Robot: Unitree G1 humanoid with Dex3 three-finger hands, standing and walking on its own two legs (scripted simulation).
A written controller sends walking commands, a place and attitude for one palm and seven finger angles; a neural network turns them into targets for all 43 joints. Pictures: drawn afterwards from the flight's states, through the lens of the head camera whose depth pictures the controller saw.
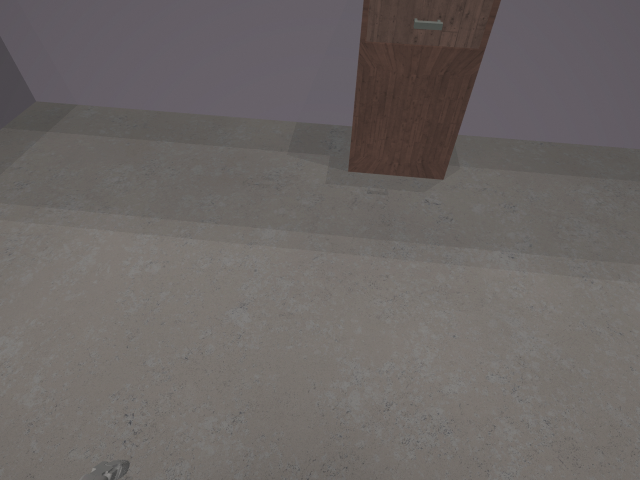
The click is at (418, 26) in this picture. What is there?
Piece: drawer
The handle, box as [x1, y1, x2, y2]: [414, 18, 442, 29]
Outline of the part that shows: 414,19 414,28 441,29 442,22 439,20 437,20 436,22 420,21 416,18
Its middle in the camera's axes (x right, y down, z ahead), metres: +0.40 -0.81 +1.46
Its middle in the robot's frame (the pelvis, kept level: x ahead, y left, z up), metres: +1.65 -0.33 -0.02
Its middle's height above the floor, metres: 0.74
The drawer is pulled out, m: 0.00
